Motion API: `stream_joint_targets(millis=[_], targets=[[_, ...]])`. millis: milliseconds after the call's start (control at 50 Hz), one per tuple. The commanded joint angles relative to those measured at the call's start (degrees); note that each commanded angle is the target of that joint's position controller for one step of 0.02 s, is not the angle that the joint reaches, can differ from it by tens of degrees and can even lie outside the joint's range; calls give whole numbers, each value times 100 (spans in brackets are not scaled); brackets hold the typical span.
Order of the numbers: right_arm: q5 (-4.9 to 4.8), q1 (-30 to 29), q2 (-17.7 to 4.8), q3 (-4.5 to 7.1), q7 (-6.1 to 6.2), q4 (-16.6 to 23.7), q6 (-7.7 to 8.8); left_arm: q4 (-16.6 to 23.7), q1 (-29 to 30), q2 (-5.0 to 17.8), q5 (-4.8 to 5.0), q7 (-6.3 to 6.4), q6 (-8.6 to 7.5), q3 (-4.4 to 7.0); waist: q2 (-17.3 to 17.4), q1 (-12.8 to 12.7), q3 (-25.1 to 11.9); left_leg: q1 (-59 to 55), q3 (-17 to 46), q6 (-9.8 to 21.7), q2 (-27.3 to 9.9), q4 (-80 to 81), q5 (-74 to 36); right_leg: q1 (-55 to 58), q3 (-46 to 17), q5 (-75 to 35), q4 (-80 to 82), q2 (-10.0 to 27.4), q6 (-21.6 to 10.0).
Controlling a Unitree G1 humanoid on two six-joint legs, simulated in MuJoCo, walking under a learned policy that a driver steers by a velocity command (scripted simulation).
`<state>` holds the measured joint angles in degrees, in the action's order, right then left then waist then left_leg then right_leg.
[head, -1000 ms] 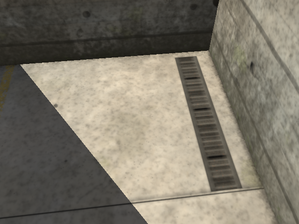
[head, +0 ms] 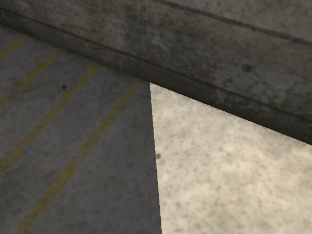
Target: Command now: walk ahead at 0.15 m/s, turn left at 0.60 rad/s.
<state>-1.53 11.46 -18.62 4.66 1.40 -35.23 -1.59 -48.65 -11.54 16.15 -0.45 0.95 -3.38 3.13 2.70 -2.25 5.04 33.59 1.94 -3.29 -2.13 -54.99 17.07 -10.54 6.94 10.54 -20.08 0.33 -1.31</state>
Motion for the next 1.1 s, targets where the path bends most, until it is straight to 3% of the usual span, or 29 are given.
stream_joint_targets(millis=[20, 120, 160, 180, 200, 220, 240, 260, 280, 300, 360, 440, 500, 560, 600, 640, 660, 680, 700, 720, 740, 760, 780, 860, 940, 980, 1020, 1060, 1100], targets=[[16, 100, -52, -18, -117, 474, 15, 344, 481, 1010, 49, 103, 24, 237, -885, 155, -812, -604, -123, 34, -147, 798, -810, 394, -388, -3330, 576, 1490, -993], [46, -269, -280, 81, -289, 725, -92, 248, 376, 1279, 229, 18, 115, 324, -810, 110, -637, -932, -320, 354, -102, 1705, -664, 714, -131, -2810, 170, 1682, -817], [62, -101, -350, 134, -320, 701, -103, 261, 418, 1300, 315, 5, 172, 344, -732, 275, -664, -1372, -507, 553, 57, 2345, -794, 723, 52, -2815, -466, 1612, -603], [104, 277, -589, 248, -288, 580, -99, 218, 264, 1183, 299, -2, 187, 322, -452, 452, -906, -2278, -459, 765, 267, 2730, -1284, 358, 247, -2887, -1326, 1340, -366], [92, 780, -1169, 433, -164, 527, -96, 279, 7, 1023, 99, -32, 174, 267, 627, 588, -1303, -3602, 719, 1210, -426, 2948, -3949, -742, 517, -1277, -2838, 825, 115], [233, 654, -1639, 457, -126, 712, -59, 620, -89, 636, -170, -58, 161, 87, 1709, 313, -1944, -4512, 3176, 2587, -1935, 3140, -4480, -2437, 37, 2933, -4572, -112, 498], [209, 595, -1091, 302, -197, 733, 70, 496, 235, 1002, -26, -97, 194, 191, 620, 626, -2235, -4215, 3214, 2726, -1981, 3349, -4022, -2538, -1076, 2958, -5188, -17, 463], [197, 297, -960, 232, -220, 686, 169, 601, 450, 1026, 125, -93, 231, 208, 369, 489, -1687, -3825, 2552, 2447, -1752, 3353, -3906, -2757, -1106, 2556, -5278, 123, 388], [80, 220, -845, 227, -206, 572, 216, 525, 356, 950, 105, -53, 240, 208, 2, 345, -1430, -3564, 2151, 2075, -1350, 3449, -2721, -2792, -1169, 2044, -4890, 325, 331], [-7, 123, -762, 202, -176, 541, 206, 507, 402, 1002, 56, -5, 241, 235, 11, 288, -1222, -3254, 2041, 1860, -1150, 3660, -1559, -2748, -1191, 1594, -4439, 425, 314], [111, -12, -736, 161, -124, 592, 267, 516, 418, 914, 76, -46, 199, 239, 391, 181, -983, -2627, 2057, 1804, -782, 4236, 189, -2314, -1140, 699, -3727, 292, 360], [104, 245, -838, 207, -53, 443, 369, 608, 816, 761, 41, -54, 43, 206, 430, 360, -741, -2611, 2136, 1795, -714, 4340, 406, -2263, -1218, 252, -2442, 171, 493], [56, 370, -918, 244, -23, 332, 329, 657, 1002, 718, 74, -108, -62, 198, 529, 419, -591, -2324, 2167, 1702, -614, 4305, 615, -1928, -1199, 40, -1815, 84, 507], [49, 405, -907, 241, -99, 249, 341, 663, 1045, 712, 115, -182, -150, 171, 556, 464, -551, -2003, 2335, 1650, -564, 4143, 905, -1479, -1142, 44, -1526, 1, 380], [35, 405, -828, 214, -134, 200, 339, 628, 898, 758, 151, -195, -232, 188, 615, 379, -558, -1809, 2527, 1599, -503, 3967, 1148, -997, -1103, 124, -1308, -69, 283], [22, 294, -632, 147, -125, 184, 316, 444, 371, 749, 156, -193, -303, 228, 557, 26, -579, -1396, 2497, 1402, -244, 3533, 1494, -81, -954, -42, -846, -125, 180], [29, 310, -399, 79, -111, 187, 331, 295, -93, 796, 185, -185, -314, 254, 417, -183, -618, -987, 2390, 1246, -58, 3035, 1627, 553, -1040, 38, -661, 9, 106], [31, 348, 6, -48, -96, 215, 343, 129, -837, 1096, 151, -132, -336, 333, -229, -441, -783, -233, 1877, 916, 400, 1570, 2059, 1411, -2014, 956, -221, 939, -179], [-78, 578, 227, -109, -102, 480, 406, 67, -1162, 1618, 9, -126, -318, 399, -1568, -205, -794, 978, 1112, 702, 992, 46, 2203, 1885, -4199, 2548, 630, 2135, -919], [-94, 446, -330, 1, -84, 544, 438, 100, -816, 1529, 44, -150, -312, 409, -1590, -118, -288, 1746, 1019, 606, 430, -645, 1710, 1441, -4970, 3641, 1001, 2503, -1200], [-65, 257, -614, 83, -68, 463, 412, 224, -581, 1121, 120, -117, -302, 312, -1297, -166, 9, 1895, 977, 576, 218, -868, 1168, 1255, -4373, 3452, 971, 2218, -1039], [-16, 358, -597, 109, -61, 337, 364, 271, -418, 901, 102, -101, -274, 231, -1123, -104, -9, 1693, 882, 520, 131, -904, 660, 1155, -3680, 2772, 980, 1895, -831], [45, 266, -533, 111, -63, 346, 346, 249, -335, 784, 62, -73, -256, 168, -1131, -47, 28, 1578, 838, 508, 48, -839, 285, 974, -3157, 2077, 1043, 1712, -742], [6, 37, -137, 56, -144, 472, 366, 67, -586, 633, 23, 8, -281, 85, -957, -103, -154, 1397, 585, 407, -31, -625, -801, 959, -1619, -207, 1109, 1373, -641], [40, -343, 38, -7, -267, 755, 365, 12, -495, 764, 21, 48, -199, 44, -843, -67, -67, 989, 135, 311, -14, 594, -1578, 804, -624, -2045, 1009, 1220, -611], [92, -780, 182, -54, -365, 947, 381, -70, -607, 914, 90, 88, -98, 49, -821, -186, 13, 450, -285, 287, 56, 1347, -1883, 636, -195, -2844, 867, 1146, -542], [69, -981, 204, -51, -473, 1049, 371, -166, -809, 1097, 107, 139, -11, 88, -795, -240, -40, 132, -546, 340, 143, 1761, -1904, 879, -32, -3381, 647, 1271, -483], [72, -734, -15, 39, -540, 1015, 359, -126, -737, 1272, 180, 192, 70, 147, -992, -31, -241, -251, -653, 479, 309, 2022, -1522, 1205, 100, -4448, 99, 1346, -366], [80, 100, -380, 205, -548, 816, 354, -45, -642, 1413, 222, 250, 156, 223, -1006, 483, -722, -1308, -743, 748, 609, 2296, -1222, 1184, 160, -5380, -1157, 1373, -270]])
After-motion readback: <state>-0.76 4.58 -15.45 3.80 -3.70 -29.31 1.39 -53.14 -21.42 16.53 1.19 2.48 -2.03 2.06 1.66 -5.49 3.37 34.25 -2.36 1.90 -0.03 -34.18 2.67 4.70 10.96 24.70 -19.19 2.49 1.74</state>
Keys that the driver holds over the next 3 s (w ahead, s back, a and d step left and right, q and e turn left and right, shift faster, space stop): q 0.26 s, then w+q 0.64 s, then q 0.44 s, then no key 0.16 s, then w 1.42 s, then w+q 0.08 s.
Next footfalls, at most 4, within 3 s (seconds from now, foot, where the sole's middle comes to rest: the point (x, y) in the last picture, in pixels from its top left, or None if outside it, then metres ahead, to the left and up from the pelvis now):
0.20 left None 0.17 0.13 -0.78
0.68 right None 0.33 -0.07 -0.78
1.14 left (102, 223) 0.46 0.30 -0.78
1.58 right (140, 186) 0.62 0.15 -0.78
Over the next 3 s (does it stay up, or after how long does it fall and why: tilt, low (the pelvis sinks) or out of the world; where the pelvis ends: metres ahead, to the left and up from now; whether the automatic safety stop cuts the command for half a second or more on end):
stays up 0.86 0.76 -0.02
